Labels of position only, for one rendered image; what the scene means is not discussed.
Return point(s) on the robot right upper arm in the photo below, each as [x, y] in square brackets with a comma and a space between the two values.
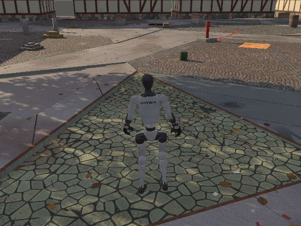
[166, 105]

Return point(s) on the robot left foot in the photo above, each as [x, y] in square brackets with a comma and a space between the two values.
[141, 190]

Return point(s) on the robot left upper arm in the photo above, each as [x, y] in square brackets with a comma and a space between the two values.
[131, 108]

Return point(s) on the robot right forearm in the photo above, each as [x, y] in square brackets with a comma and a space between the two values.
[174, 122]

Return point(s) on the right robot shin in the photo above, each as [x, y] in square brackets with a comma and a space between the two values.
[163, 168]

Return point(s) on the robot left forearm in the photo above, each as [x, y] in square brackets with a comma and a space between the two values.
[127, 123]

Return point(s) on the right robot hand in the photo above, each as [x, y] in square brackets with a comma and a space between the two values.
[176, 130]

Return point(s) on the left robot hand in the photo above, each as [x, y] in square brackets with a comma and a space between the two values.
[129, 128]

